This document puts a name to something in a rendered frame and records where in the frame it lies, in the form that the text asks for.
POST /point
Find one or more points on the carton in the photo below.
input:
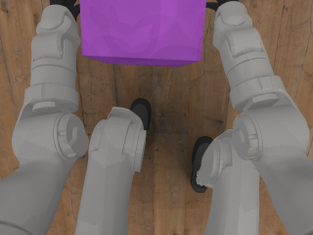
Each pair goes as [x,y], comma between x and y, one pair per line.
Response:
[162,33]

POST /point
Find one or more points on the left robot forearm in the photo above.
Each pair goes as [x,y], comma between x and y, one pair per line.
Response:
[53,66]

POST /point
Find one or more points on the robot right hand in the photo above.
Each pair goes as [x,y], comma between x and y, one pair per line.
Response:
[214,5]

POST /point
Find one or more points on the robot right upper arm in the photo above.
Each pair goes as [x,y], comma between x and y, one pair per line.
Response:
[275,139]

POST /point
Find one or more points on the robot left hand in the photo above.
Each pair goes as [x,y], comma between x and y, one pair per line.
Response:
[75,10]

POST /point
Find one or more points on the right robot thigh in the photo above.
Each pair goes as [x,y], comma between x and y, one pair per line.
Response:
[234,208]

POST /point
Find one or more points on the left robot foot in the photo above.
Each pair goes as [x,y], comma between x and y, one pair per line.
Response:
[142,108]

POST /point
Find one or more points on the right robot forearm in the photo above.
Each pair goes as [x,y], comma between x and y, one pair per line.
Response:
[245,62]

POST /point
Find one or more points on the robot left upper arm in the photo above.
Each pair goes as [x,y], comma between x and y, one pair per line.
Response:
[47,147]

